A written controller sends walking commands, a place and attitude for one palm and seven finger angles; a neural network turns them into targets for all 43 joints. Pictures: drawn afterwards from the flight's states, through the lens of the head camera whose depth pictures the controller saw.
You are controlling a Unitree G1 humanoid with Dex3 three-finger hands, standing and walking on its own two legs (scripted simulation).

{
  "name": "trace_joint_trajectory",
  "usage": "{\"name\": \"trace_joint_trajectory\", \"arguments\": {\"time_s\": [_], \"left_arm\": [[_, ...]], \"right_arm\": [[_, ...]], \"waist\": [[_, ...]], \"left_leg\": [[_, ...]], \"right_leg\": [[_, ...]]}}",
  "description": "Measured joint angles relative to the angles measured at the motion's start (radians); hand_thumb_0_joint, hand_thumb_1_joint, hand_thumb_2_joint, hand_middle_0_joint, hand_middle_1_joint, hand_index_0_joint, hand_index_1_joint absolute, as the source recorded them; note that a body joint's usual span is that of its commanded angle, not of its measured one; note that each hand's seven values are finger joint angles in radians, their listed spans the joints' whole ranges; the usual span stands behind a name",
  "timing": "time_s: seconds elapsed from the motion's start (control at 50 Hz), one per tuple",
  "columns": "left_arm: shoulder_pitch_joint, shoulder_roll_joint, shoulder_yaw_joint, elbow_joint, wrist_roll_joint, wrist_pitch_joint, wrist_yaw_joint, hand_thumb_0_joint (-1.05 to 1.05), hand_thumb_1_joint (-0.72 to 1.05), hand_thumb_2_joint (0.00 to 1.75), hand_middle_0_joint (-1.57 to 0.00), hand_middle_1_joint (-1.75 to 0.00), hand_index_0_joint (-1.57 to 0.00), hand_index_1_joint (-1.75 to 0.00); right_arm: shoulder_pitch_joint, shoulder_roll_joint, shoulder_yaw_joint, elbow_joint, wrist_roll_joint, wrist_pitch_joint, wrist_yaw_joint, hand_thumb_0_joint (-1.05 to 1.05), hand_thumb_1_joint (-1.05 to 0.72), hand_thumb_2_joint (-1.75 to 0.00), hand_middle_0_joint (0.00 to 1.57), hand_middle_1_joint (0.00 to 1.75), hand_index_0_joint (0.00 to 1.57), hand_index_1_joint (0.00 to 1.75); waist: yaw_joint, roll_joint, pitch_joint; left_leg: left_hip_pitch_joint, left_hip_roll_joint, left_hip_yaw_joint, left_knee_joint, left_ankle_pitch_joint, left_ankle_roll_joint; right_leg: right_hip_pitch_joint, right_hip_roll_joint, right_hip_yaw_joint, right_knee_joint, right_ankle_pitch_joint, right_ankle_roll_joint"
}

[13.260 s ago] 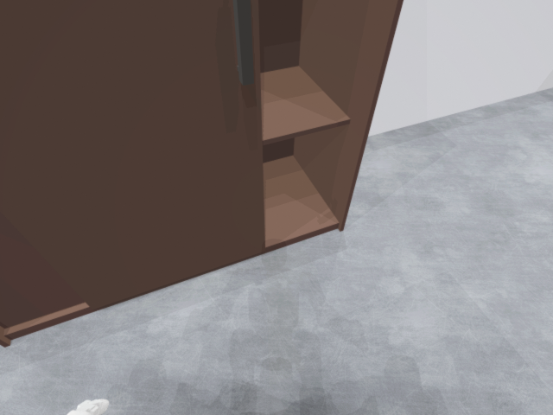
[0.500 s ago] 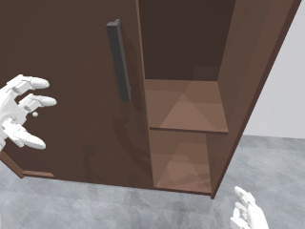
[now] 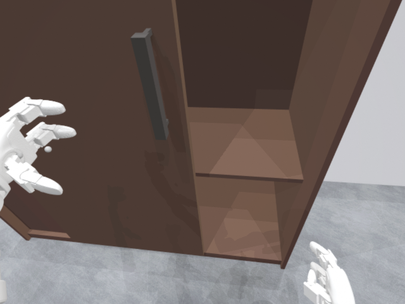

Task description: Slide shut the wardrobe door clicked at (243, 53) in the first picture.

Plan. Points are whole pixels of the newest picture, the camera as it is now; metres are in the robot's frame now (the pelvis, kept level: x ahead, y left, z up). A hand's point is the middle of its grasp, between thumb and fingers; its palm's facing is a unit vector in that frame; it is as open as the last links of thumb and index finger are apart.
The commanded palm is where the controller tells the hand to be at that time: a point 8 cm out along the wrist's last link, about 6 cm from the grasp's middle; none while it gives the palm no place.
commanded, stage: move the hooked fingers beside the handle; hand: left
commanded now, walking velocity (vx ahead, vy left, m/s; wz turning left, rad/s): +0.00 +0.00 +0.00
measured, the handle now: (155, 88) +0.50 +0.15 +0.21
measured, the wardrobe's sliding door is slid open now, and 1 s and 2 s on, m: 0.37 0.37 0.37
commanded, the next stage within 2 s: none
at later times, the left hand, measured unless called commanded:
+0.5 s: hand (74, 133) +0.32 +0.25 +0.23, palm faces +0.01 -1.00 -0.09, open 14.0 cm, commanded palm +0.30 +0.29 +0.23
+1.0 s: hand (100, 111) +0.39 +0.23 +0.23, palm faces +0.00 -1.00 -0.06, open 14.0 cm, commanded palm +0.37 +0.28 +0.22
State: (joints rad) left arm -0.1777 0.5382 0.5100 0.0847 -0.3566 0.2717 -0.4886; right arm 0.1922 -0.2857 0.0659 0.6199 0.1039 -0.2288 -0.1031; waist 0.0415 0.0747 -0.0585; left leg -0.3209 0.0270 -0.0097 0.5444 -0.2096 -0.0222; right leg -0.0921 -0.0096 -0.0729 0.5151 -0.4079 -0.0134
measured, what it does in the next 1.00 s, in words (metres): stands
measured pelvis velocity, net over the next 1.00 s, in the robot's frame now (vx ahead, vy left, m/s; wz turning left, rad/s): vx -0.01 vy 0.01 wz -0.03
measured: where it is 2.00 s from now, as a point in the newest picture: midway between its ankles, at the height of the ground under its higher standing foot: outside the picture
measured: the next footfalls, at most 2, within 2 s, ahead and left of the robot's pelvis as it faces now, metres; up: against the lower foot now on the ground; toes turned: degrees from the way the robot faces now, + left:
none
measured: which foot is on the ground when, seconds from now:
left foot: down 0.00-1.00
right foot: down 0.00-1.00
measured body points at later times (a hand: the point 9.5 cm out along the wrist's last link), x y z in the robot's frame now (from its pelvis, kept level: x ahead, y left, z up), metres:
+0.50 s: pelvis -0.01 +0.01 +0.00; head -0.03 -0.02 +0.45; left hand +0.31 +0.30 +0.23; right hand +0.18 -0.23 -0.07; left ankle +0.05 +0.14 -0.73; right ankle -0.08 -0.10 -0.73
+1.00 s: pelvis -0.01 +0.01 +0.00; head -0.02 -0.01 +0.45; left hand +0.39 +0.28 +0.23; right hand +0.11 -0.26 -0.10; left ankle +0.05 +0.14 -0.73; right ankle -0.08 -0.10 -0.73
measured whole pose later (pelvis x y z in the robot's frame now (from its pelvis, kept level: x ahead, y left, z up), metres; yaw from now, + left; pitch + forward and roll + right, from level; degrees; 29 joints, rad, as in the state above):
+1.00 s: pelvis -0.01 +0.01 +0.00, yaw -2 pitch +0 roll +0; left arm -0.59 0.50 0.38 0.52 -0.23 0.19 -0.33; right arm 0.29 -0.30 0.04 0.66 0.08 -0.14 -0.09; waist -0.03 0.06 -0.04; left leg -0.34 0.03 0.02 0.53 -0.20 -0.01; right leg -0.13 -0.01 -0.04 0.51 -0.39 0.00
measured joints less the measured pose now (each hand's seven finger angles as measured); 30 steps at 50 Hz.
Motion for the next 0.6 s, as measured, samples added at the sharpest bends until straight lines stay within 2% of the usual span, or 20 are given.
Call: {"name": "trace_joint_trajectory", "arguments": {"time_s": [0.28,0.44,0.6], "left_arm": [[-0.032,-0.056,-0.061,-0.049,0.018,0.025,0.071,-0.01,-0.5,0.3,-0.31,-1.2,-0.3,-1.2],[-0.131,-0.065,-0.104,0.047,0.047,0.03,0.107,-0.01,-0.5,0.3,-0.31,-1.2,-0.3,-1.2],[-0.239,-0.056,-0.129,0.179,0.076,0.002,0.121,-0.01,-0.5,0.3,-0.31,-1.2,-0.3,-1.2]], "right_arm": [[-0.01,0.012,0.0,-0.002,-0.006,0.027,0.003,0.02,-0.91,-0.9,0.2,0.3,0.2,0.3],[-0.008,0.012,0.003,0.012,-0.009,0.048,-0.002,0.02,-0.91,-0.9,0.2,0.3,0.21,0.3],[0.012,0.004,-0.001,0.02,-0.012,0.06,-0.002,0.02,-0.91,-0.9,0.2,0.3,0.21,0.3]], "waist": [[-0.008,-0.001,-0.002],[-0.012,-0.002,0.007],[-0.03,-0.004,0.021]], "left_leg": [[0.009,-0.007,0.009,-0.005,0.0,0.005],[0.008,-0.007,0.004,-0.008,0.011,0.007],[0.0,-0.003,0.003,-0.011,0.02,0.007]], "right_leg": [[0.004,-0.009,0.008,0.0,0.0,0.006],[0.004,-0.008,0.003,0.0,0.007,0.006],[-0.006,-0.004,0.004,-0.001,0.017,0.005]]}}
